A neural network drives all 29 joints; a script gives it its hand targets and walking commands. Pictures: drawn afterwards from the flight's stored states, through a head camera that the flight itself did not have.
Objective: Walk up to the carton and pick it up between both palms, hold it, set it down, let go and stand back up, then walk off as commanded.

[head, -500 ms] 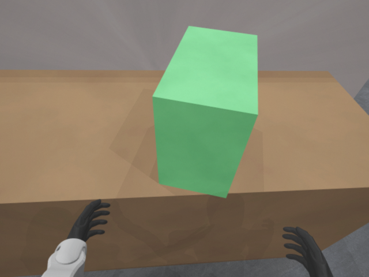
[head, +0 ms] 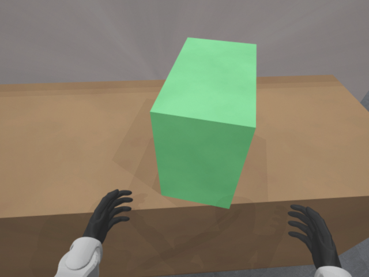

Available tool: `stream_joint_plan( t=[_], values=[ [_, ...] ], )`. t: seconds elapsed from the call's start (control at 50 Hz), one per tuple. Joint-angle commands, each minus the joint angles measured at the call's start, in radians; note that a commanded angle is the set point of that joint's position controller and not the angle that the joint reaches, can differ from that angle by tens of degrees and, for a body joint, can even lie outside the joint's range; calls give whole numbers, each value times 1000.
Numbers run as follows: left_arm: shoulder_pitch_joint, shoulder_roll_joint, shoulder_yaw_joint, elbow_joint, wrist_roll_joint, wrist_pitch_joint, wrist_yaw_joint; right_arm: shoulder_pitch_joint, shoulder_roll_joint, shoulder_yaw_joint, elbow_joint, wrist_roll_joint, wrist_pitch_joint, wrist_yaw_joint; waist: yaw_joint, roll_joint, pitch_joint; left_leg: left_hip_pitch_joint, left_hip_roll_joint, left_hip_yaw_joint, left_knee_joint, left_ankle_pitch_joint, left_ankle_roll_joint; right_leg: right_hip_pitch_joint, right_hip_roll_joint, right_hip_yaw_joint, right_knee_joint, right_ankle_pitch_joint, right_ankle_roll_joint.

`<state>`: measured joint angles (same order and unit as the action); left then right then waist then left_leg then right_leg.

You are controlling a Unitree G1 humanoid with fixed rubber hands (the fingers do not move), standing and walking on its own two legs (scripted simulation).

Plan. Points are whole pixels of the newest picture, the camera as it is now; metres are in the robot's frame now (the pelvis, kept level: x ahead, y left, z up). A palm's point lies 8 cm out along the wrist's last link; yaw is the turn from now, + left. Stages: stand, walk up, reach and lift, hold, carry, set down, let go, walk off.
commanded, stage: reach and lift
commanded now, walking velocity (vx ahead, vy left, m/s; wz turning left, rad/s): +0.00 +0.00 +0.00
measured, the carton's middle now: (207, 121) +0.49 -0.02 +0.08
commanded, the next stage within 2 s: none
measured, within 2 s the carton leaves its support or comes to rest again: neither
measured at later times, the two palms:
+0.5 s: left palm (113, 207) +0.25 +0.17 +0.06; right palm (330, 224) +0.23 -0.23 +0.07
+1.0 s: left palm (119, 163) +0.31 +0.16 +0.12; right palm (316, 174) +0.30 -0.21 +0.12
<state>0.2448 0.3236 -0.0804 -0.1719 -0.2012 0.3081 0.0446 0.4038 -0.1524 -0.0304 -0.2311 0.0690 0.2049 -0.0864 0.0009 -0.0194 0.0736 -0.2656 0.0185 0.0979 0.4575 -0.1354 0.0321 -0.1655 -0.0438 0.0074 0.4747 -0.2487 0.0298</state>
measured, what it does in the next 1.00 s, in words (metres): stands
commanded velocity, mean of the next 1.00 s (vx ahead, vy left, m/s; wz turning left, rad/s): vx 0.00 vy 0.00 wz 0.00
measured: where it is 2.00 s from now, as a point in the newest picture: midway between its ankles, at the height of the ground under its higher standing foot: outside the picture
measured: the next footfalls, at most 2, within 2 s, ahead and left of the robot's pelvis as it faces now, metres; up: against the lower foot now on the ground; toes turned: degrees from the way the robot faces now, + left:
none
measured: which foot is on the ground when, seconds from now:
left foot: down 0.00-1.00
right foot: down 0.00-1.00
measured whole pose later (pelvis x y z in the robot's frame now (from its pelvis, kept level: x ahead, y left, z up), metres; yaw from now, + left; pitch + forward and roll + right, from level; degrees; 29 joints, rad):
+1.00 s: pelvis +0.03 -0.02 +0.00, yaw +0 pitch -1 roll +1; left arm -0.09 0.32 0.02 -0.33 -0.28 0.68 0.02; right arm -0.03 -0.14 -0.03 -0.35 0.16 0.54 -0.26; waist 0.00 -0.01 0.06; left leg -0.24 0.02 0.10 0.40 -0.14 0.01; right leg -0.17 -0.04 0.01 0.47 -0.28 0.02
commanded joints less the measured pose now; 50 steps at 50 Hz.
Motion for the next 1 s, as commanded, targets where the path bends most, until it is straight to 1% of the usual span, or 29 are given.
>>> stream_joint_plan(
  t=[0.0,0.08,0.12,0.14,0.18,0.2,0.22,0.24,0.3,0.32,0.38,0.48,0.5,0.52,0.54,0.58,0.6,0.62,0.64,0.66,0.7,0.72,0.74,0.76,0.82,0.84,0.88,0.9,0.98],
  values=[
    [-131,97,35,-459,-102,-67,3,-75,-10,-23,-432,157,-24,-38,41,107,-215,347,40,-112,-202,-235,-77,-85,42,27,-212,-29,-77],
    [-153,118,70,-481,-105,-33,-1,-111,15,12,-493,175,10,-64,62,106,-237,330,34,-89,-192,-173,-61,-59,50,40,-197,-2,-69],
    [-153,124,89,-440,-125,-22,-19,-110,19,23,-465,168,34,-85,45,71,-225,326,27,-82,-178,-123,-47,-49,39,51,-203,16,-58],
    [-163,118,111,-452,-123,-12,-30,-113,44,47,-488,178,51,-88,67,63,-224,326,10,-67,-175,-105,-48,-65,40,55,-215,0,-61],
    [-165,150,130,-446,-115,11,-38,-115,20,29,-517,164,63,-105,52,37,-251,338,2,-62,-168,-58,-36,-58,41,53,-214,48,-51],
    [-202,160,163,-436,-124,18,-38,-153,10,49,-537,167,70,-106,89,45,-246,302,-13,-47,-161,-23,-34,-57,39,61,-213,37,-45],
    [-220,178,183,-425,-121,11,-44,-177,12,48,-529,166,76,-111,76,40,-224,286,-12,-49,-162,-44,-26,-65,39,69,-207,23,-42],
    [-230,178,194,-496,-127,11,-38,-162,26,60,-565,168,85,-114,99,52,-276,287,-16,-32,-159,7,-26,-51,38,73,-198,57,-38],
    [-244,168,203,-487,-130,17,-42,-196,-7,55,-559,163,91,-124,73,68,-269,289,-11,-35,-141,43,-27,-54,45,63,-177,109,-35],
    [-232,174,216,-535,-124,16,-36,-193,13,81,-580,190,94,-121,84,85,-281,309,-18,-44,-135,76,-32,-43,42,71,-175,137,-38],
    [-328,187,225,-482,-137,17,-42,-269,9,80,-573,164,107,-124,77,23,-299,268,-17,-42,-135,55,-16,-38,41,80,-165,138,-25],
    [-383,211,229,-545,-139,56,-39,-313,-20,45,-559,192,133,-132,39,89,-350,318,-24,-44,-117,129,-27,-40,53,76,-157,215,-30],
    [-404,211,237,-516,-138,56,-44,-362,-18,73,-545,178,133,-131,55,57,-327,296,-26,-41,-117,114,-17,-42,43,78,-155,224,-17],
    [-388,217,232,-555,-140,60,-43,-328,-20,47,-538,174,138,-137,29,35,-334,303,-23,-43,-123,124,-19,-39,47,68,-154,252,-16],
    [-426,207,233,-503,-150,73,-47,-388,-25,44,-493,183,153,-142,21,32,-326,300,-25,-50,-118,121,-19,-44,44,70,-153,245,-15],
    [-446,216,241,-542,-150,96,-46,-384,-30,60,-498,194,164,-144,23,78,-348,339,-28,-47,-122,118,-20,-32,43,70,-161,234,-12],
    [-481,221,242,-539,-155,107,-44,-416,-43,37,-479,194,171,-143,10,53,-365,334,-24,-54,-121,111,-22,-35,47,66,-163,224,-14],
    [-469,216,225,-571,-154,115,-38,-446,-47,27,-485,212,178,-147,7,98,-358,331,-22,-48,-112,152,-31,-49,55,70,-147,271,-12],
    [-450,214,224,-576,-153,127,-44,-432,-36,48,-472,210,188,-152,12,77,-348,359,-31,-40,-121,173,-30,-25,47,72,-165,293,-10],
    [-522,217,233,-568,-151,142,-41,-506,-64,12,-447,209,198,-156,-14,73,-356,334,-17,-50,-113,160,-31,-35,57,69,-158,286,-13],
    [-557,239,262,-540,-148,172,-36,-545,-74,-8,-421,207,207,-162,-6,88,-367,331,-23,-52,-114,167,-40,-28,54,67,-151,285,-16],
    [-647,250,279,-488,-137,185,-40,-638,-76,-4,-417,204,216,-165,-1,64,-335,301,-22,-50,-129,86,-25,-18,49,68,-158,209,-19],
    [-587,233,256,-502,-144,206,-39,-580,-77,-10,-396,215,231,-167,-9,65,-353,336,-19,-50,-137,101,-27,-14,52,57,-167,217,-23],
    [-673,221,258,-462,-133,223,-35,-656,-93,-20,-353,216,247,-164,-16,83,-327,336,-7,-61,-146,68,-35,-28,53,55,-173,176,-29],
    [-725,235,284,-461,-120,242,-27,-685,-93,-43,-321,222,258,-166,-19,91,-378,340,-4,-48,-132,112,-33,-19,57,55,-163,219,-36],
    [-751,209,271,-447,-132,265,-27,-726,-101,-56,-301,221,265,-170,-45,94,-394,350,0,-55,-124,120,-37,-31,62,59,-157,239,-42],
    [-754,202,263,-405,-136,294,-33,-766,-94,-44,-309,239,275,-177,-40,70,-392,339,-12,-41,-128,150,-37,11,57,58,-163,282,-35],
    [-795,217,255,-438,-133,306,-38,-781,-108,-71,-311,231,274,-186,-61,62,-403,364,-5,-52,-117,147,-42,17,67,53,-154,284,-30],
    [-832,247,313,-337,-100,367,-50,-849,-131,-54,-261,254,310,-209,-45,2,-389,339,-20,-39,-115,172,-21,60,66,52,-140,392,1]
  ],
)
